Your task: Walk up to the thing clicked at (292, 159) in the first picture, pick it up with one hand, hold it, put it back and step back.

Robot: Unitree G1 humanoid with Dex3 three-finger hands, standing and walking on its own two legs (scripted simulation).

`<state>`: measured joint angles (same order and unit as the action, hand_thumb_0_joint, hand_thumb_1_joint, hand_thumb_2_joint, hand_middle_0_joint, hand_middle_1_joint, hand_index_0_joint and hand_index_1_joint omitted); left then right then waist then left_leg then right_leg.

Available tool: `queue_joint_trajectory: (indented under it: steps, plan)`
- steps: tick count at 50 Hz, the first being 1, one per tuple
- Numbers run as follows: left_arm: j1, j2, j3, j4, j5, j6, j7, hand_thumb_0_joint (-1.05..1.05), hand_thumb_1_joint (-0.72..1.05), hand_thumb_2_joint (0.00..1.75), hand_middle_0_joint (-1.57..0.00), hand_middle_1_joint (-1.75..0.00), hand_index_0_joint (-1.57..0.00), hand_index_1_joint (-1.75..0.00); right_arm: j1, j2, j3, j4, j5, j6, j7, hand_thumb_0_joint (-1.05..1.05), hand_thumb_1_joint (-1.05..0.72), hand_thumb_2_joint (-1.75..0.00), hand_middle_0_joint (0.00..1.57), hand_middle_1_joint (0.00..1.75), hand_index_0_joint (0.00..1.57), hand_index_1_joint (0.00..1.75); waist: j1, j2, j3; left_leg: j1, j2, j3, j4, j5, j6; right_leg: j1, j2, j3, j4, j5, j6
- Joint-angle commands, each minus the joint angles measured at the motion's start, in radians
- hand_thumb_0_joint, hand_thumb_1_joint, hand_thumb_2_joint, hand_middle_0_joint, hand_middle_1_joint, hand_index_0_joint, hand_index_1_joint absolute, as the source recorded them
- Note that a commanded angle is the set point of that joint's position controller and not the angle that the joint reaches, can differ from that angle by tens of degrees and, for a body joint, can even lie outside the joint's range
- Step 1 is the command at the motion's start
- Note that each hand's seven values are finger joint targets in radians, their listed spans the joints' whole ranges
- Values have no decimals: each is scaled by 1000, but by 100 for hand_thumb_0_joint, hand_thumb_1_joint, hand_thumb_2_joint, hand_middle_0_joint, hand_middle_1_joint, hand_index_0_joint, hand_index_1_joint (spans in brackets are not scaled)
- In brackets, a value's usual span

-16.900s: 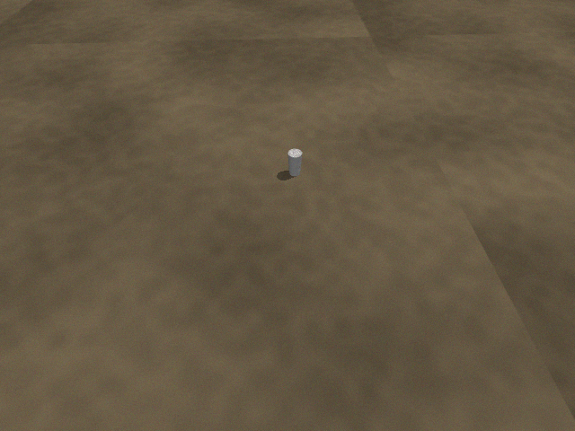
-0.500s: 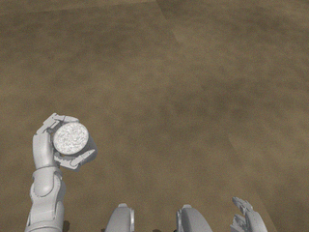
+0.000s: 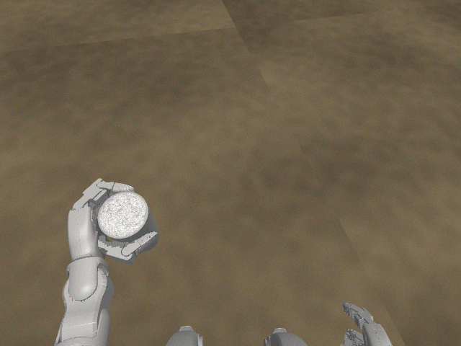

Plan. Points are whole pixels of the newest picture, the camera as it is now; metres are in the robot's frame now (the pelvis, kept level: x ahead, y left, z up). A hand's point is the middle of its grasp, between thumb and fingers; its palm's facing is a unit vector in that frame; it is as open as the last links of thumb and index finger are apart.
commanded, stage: lift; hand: left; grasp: from the side
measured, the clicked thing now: (135, 226) +0.33 +0.18 +0.01
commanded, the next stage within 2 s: hold in 0.26 s
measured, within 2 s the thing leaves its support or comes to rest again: neither
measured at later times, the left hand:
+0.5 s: hand (126, 208) +0.34 +0.18 +0.06, palm faces +0.25 -0.97 -0.01, open 10.3 cm
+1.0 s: hand (121, 205) +0.33 +0.18 +0.08, palm faces +0.27 -0.96 +0.00, open 10.3 cm
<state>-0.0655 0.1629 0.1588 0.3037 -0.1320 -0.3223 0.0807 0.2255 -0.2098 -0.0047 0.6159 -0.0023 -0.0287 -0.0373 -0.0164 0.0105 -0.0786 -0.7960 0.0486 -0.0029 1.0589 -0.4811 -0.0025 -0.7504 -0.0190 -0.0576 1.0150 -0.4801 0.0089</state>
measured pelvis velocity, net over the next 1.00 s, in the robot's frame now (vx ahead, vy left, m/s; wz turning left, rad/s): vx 0.01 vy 0.00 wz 0.00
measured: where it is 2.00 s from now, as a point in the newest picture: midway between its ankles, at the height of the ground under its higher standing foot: outside the picture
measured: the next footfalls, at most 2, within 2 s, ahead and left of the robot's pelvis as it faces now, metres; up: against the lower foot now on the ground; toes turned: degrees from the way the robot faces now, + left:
none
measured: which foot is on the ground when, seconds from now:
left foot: down 0.00-1.00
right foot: down 0.00-1.00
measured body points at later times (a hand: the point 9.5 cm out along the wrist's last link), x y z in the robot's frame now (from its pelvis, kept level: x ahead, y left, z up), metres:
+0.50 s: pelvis +0.01 +0.00 +0.02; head +0.07 +0.00 +0.46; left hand +0.32 +0.23 +0.06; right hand +0.15 -0.25 -0.09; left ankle +0.02 +0.12 -0.67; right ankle +0.01 -0.13 -0.67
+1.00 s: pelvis +0.01 +0.00 +0.03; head +0.06 +0.00 +0.48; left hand +0.31 +0.23 +0.08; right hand +0.16 -0.25 -0.08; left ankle +0.02 +0.12 -0.67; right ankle +0.01 -0.13 -0.67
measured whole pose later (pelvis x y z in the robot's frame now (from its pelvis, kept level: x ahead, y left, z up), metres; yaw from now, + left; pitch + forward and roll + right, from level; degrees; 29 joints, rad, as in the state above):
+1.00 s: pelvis +0.01 +0.00 +0.03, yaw +0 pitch +7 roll -1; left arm -0.05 0.14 0.15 0.31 -0.14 -0.31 0.09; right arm 0.22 -0.21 -0.01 0.64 0.00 0.00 -0.03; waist -0.01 0.01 -0.05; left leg -0.58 0.05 0.01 0.88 -0.42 -0.01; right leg -0.54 -0.02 -0.05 0.84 -0.43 0.01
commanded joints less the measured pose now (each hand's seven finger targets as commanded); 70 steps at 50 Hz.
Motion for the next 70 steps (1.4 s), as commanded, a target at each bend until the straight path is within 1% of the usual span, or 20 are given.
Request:
queue_joint_trajectory:
  steps: [1,6,11,17,18,22,23,32,39,40,42,44,49,54,56,59,62,65,69,70]
  plan:
    - [-223,111,49,-236,-11,-83,10,0,4,115,-117,-130,-119,-130,-6,-124,-44,-112,-1,-41,-12,0,-91,-90,20,30,20,30,-4,19,-314,219,-31,-13,-169,254,7,182,26,17,-160,299,-18]
    - [-234,101,16,-215,5,-83,9,0,4,116,-118,-130,-119,-130,-7,-131,-50,-107,-4,-35,-10,0,-91,-90,20,30,20,30,-16,29,-277,248,-28,-11,-194,263,6,180,28,17,-178,303,-19]
    - [-228,104,27,-213,-4,-79,3,0,5,116,-118,-131,-120,-131,-7,-132,-49,-105,-3,-31,-7,0,-92,-90,20,30,20,30,-9,20,-287,277,-29,-11,-204,318,6,226,28,17,-196,356,-16]
    - [-214,90,25,-202,-5,-83,13,0,5,115,-116,-129,-118,-129,-28,-135,-51,-110,-3,-25,-1,0,-91,-90,20,30,20,30,0,-5,-261,278,-30,-9,-235,282,5,246,29,13,-219,322,-16]
    - [-209,104,43,-197,-7,-85,12,0,4,115,-118,-130,-120,-130,-25,-134,-51,-107,-4,-24,-1,0,-92,-90,20,30,20,30,-1,-11,-259,268,-31,-10,-237,275,7,253,28,14,-223,317,-15]
    - [-224,88,17,-220,-3,-88,10,0,8,107,-116,-127,-118,-126,-20,-131,-51,-104,-4,-25,-1,0,-93,-90,20,30,20,30,-5,2,-294,312,-30,-4,-236,333,5,274,28,18,-222,373,-14]
    - [-244,106,35,-231,-4,-89,13,0,8,107,-116,-127,-118,-126,-11,-132,-52,-100,-4,-22,-2,0,-93,-90,20,30,20,30,-5,7,-300,314,-32,0,-229,350,8,276,27,23,-228,398,-12]
    - [-224,84,16,-204,1,-81,15,0,10,107,-117,-127,-119,-126,-34,-132,-51,-103,-2,-16,0,0,-92,-90,20,30,20,30,-1,5,-231,314,-33,0,-269,296,5,278,26,19,-257,340,-14]
    - [-217,99,42,-214,-3,-74,15,0,9,107,-116,-126,-118,-126,-35,-132,-53,-106,-1,-14,1,0,-93,-90,20,30,20,30,5,6,-254,345,-32,0,-284,318,4,308,30,17,-270,356,-13]
    - [-222,74,9,-224,-5,-72,11,0,9,107,-117,-127,-119,-127,-35,-128,-49,-106,-2,-14,1,0,-93,-90,20,30,20,30,-7,-1,-242,348,-32,-1,-288,312,6,309,29,17,-277,356,-10]
    - [-220,95,41,-218,-8,-71,15,0,8,109,-117,-128,-119,-127,-40,-130,-50,-104,1,-19,-1,0,-93,-90,20,30,20,30,-1,-14,-241,349,-33,2,-288,312,8,317,27,20,-280,360,-9]
    - [-237,104,42,-235,-6,-75,14,0,10,107,-116,-126,-117,-125,-46,-127,-49,-105,0,-17,-2,0,-93,-90,20,30,20,30,5,4,-238,348,-34,1,-295,303,5,317,27,18,-283,344,-11]
    - [-216,80,11,-204,-4,-63,3,0,9,108,-117,-128,-119,-127,-39,-132,-52,-100,2,-21,-1,0,-93,-90,20,30,20,30,-7,10,-220,368,-31,0,-301,340,4,307,30,16,-286,371,-13]
    - [-265,102,44,-236,-8,-69,7,0,11,108,-116,-127,-118,-126,-53,-128,-49,-105,0,-25,-1,0,-92,-90,20,30,20,30,2,2,-208,348,-33,-6,-325,236,4,307,29,13,-303,275,-15]
    - [-231,73,23,-216,-12,-69,5,0,13,109,-118,-129,-120,-128,-62,-124,-45,-108,2,-27,-1,0,-92,-90,20,30,20,30,2,-2,-193,353,-37,2,-325,233,5,308,24,18,-315,276,-12]
    - [-223,96,36,-232,-10,-70,8,0,10,108,-116,-127,-118,-126,-43,-132,-52,-99,1,-30,-2,0,-92,-90,20,30,20,30,3,15,-256,392,-33,-3,-318,310,2,329,29,15,-297,342,-13]
    - [-173,59,6,-186,-6,-62,3,0,12,111,-118,-129,-120,-129,-44,-128,-50,-100,2,-27,-2,0,-92,-91,20,30,20,30,-3,-38,-218,365,-35,4,-304,336,10,337,25,20,-303,385,-6]
    - [-266,114,46,-261,-9,-81,5,0,11,109,-117,-128,-119,-128,-46,-128,-51,-92,1,-27,1,0,-93,-91,20,30,20,30,12,10,-252,377,-36,5,-303,345,7,347,22,23,-301,388,-9]
    - [-243,95,33,-220,-1,-82,6,0,11,111,-117,-129,-119,-129,-52,-122,-47,-94,-1,-27,0,0,-93,-91,20,30,20,30,-1,-6,-227,373,-38,8,-308,331,10,348,19,26,-310,386,-6]
    - [-243,112,49,-225,-1,-83,6,0,11,110,-116,-127,-118,-127,-53,-121,-46,-94,0,-25,-1,0,-93,-91,20,30,20,30,7,3,-219,371,-39,7,-314,320,9,348,20,25,-314,371,-6]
